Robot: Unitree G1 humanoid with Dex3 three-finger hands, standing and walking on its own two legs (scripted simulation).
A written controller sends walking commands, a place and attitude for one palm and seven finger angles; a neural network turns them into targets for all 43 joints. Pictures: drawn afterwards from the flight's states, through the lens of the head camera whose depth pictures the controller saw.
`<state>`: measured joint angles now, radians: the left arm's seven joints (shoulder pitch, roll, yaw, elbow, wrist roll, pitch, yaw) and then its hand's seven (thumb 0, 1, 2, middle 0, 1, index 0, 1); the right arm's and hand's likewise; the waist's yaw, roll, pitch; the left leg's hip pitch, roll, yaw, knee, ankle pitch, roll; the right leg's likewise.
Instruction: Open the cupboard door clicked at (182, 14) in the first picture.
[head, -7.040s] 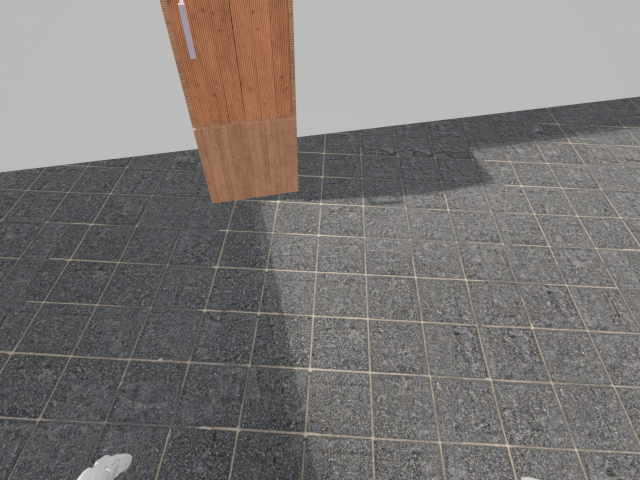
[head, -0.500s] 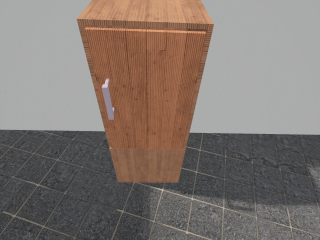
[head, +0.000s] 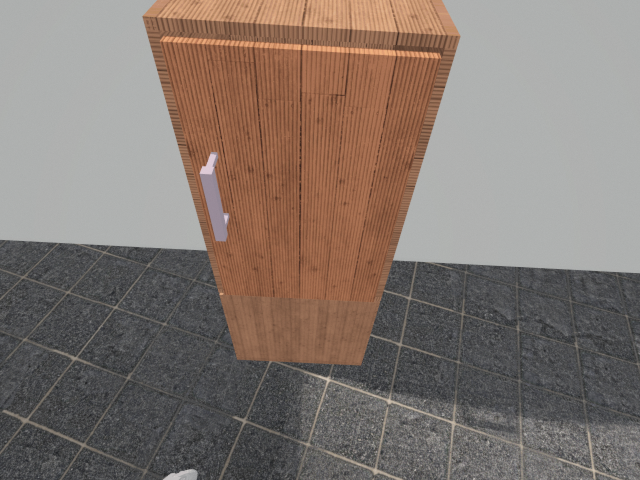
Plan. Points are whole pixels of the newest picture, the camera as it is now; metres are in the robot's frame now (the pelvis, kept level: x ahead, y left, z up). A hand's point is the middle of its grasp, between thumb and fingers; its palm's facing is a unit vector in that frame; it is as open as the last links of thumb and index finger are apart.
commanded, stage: come to a stop and stand still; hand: left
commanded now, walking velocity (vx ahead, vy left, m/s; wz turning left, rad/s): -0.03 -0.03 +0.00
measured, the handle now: (217, 198) +0.54 +0.20 +0.01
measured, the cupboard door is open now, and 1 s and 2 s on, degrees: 0 0 0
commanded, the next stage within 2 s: look again from close up in 1.42 s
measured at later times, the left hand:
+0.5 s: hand out of the picture -0.04 +0.17 -0.15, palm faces -0.01 -0.97 -0.24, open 7.4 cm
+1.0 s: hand out of the picture -0.01 +0.14 -0.16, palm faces -0.03 -0.98 -0.19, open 7.3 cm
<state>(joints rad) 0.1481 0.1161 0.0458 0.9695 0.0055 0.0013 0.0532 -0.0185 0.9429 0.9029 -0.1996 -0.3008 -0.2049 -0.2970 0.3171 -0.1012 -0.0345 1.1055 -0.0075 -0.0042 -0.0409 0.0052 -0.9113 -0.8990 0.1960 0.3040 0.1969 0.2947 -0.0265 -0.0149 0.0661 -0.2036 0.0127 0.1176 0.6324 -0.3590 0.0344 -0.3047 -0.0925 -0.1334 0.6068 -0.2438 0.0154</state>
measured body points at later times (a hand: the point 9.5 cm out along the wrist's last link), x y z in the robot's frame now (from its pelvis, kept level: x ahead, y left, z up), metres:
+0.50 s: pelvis -0.03 -0.01 +0.01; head -0.05 -0.03 +0.46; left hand -0.04 +0.23 -0.13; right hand +0.02 -0.24 -0.15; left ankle -0.02 +0.08 -0.72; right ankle -0.01 -0.12 -0.72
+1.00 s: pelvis -0.02 -0.03 +0.01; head -0.01 -0.04 +0.46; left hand -0.01 +0.19 -0.14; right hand -0.07 -0.23 -0.15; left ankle -0.02 +0.08 -0.72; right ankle -0.01 -0.12 -0.72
